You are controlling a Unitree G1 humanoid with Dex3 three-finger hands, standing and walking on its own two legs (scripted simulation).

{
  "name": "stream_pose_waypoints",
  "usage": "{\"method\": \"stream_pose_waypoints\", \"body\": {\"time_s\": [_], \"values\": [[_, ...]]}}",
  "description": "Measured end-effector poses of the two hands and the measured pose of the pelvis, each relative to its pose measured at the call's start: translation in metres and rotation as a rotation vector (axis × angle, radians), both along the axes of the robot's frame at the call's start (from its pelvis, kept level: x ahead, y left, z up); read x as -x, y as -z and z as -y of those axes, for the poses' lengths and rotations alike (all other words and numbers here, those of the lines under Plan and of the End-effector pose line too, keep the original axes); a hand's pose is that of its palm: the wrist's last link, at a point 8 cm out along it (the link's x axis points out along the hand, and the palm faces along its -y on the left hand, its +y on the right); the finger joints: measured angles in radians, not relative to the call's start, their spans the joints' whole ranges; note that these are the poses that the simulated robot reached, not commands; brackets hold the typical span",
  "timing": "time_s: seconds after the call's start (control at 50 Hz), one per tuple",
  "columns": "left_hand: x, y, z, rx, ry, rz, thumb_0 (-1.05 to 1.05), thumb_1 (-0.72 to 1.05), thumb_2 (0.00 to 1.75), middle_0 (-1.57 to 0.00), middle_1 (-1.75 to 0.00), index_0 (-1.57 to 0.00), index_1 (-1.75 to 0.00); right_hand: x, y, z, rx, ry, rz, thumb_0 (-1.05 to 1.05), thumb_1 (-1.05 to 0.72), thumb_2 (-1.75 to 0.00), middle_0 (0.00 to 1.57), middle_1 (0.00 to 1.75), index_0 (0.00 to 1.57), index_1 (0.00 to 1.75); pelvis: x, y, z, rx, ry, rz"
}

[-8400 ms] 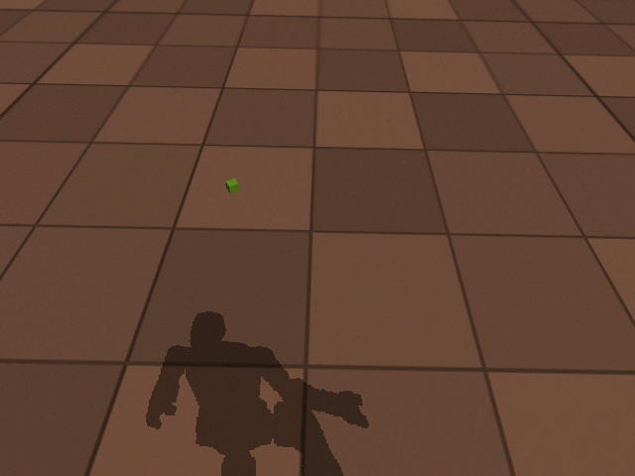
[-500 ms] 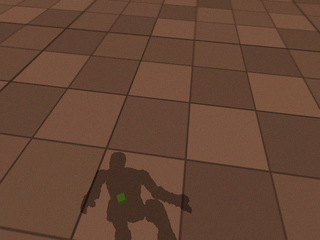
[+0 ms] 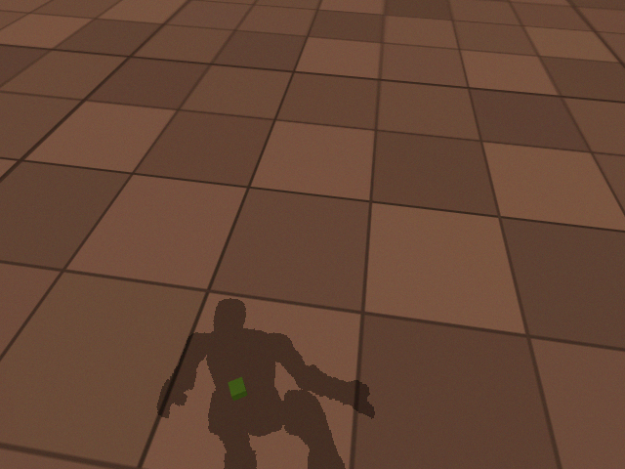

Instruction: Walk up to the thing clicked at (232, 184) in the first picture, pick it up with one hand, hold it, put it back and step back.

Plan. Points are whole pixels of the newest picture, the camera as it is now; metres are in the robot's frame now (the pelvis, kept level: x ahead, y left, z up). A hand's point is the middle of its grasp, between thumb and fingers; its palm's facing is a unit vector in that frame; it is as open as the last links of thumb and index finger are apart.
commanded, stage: stand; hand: left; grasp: from above
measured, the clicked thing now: (237, 388) +0.45 +0.24 -0.76
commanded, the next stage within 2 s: rise first in 0.10 s
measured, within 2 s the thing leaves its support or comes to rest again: neither
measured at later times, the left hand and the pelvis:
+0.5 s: hand out of the picture +0.15 +0.26 -0.17, palm faces -0.03 -0.93 -0.38, open 9.7 cm; pelvis -0.01 +0.00 -0.02, yaw +0 degrees
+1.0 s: hand out of the picture +0.12 +0.27 -0.22, palm faces -0.13 -0.86 -0.49, open 13.5 cm; pelvis -0.01 +0.01 -0.08, yaw +1 degrees
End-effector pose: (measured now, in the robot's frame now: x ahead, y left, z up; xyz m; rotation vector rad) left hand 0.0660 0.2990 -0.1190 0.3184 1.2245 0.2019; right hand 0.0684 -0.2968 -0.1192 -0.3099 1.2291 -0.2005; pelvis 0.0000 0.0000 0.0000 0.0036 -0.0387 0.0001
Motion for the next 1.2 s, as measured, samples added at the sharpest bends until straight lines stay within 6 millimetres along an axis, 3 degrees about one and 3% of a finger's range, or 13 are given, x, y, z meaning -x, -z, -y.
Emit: {"method": "stream_pose_waypoints", "body": {"time_s": [0.24,0.4,0.48,0.64,0.76,0.98,1.2], "values": [[0.001,0.001,0.001,0.003,-0.011,0.004,0.0,0.89,0.9,-0.2,-0.31,-0.21,-0.31,0.001,0.0,-0.001,0.001,0.008,0.005,0.01,-0.91,-0.9,0.21,0.3,0.2,0.3,0.0,0.001,0.0,0.001,-0.003,-0.015],[-0.058,0.01,0.002,0.009,0.009,0.115,0.0,0.61,0.89,-0.22,-0.57,-0.23,-0.56,-0.008,0.006,-0.026,-0.035,0.001,0.14,0.01,-0.98,-0.91,0.2,0.3,0.2,0.3,0.015,0.014,0.001,0.004,-0.013,-0.12],[-0.072,0.012,0.0,-0.024,0.052,0.124,0.0,0.37,0.89,-0.19,-0.74,-0.22,-0.72,-0.005,0.011,-0.037,-0.062,0.023,0.169,0.01,-0.98,-0.91,0.2,0.3,0.2,0.3,0.014,0.02,0.0,0.004,-0.006,-0.149],[-0.068,0.025,-0.004,-0.074,0.069,0.066,0.0,-0.14,0.89,-0.19,-0.9,-0.21,-0.89,-0.016,0.019,-0.046,-0.078,0.01,0.234,0.01,-0.97,-0.91,0.21,0.3,0.2,0.3,0.011,0.035,-0.006,0.009,-0.004,-0.203],[-0.062,0.041,-0.007,-0.098,0.093,0.077,0.0,-0.35,0.89,-0.2,-0.94,-0.21,-0.93,-0.037,0.029,-0.045,-0.053,-0.029,0.297,0.01,-0.96,-0.91,0.21,0.3,0.2,0.3,0.011,0.054,-0.007,0.017,-0.009,-0.25],[-0.051,0.06,-0.008,-0.15,0.145,0.064,-0.01,-0.44,0.89,-0.19,-0.96,-0.2,-0.96,-0.073,0.044,-0.054,-0.043,-0.084,0.41,0.01,-0.94,-0.9,0.2,0.3,0.2,0.3,0.013,0.082,-0.008,0.033,-0.015,-0.313],[-0.046,0.078,-0.009,-0.208,0.206,0.049,-0.01,-0.45,0.9,-0.15,-1.0,-0.16,-1.0,-0.08,0.066,-0.065,-0.055,-0.114,0.456,0.01,-0.9,-0.89,0.21,0.3,0.2,0.3,0.021,0.107,-0.008,0.044,-0.02,-0.368]]}}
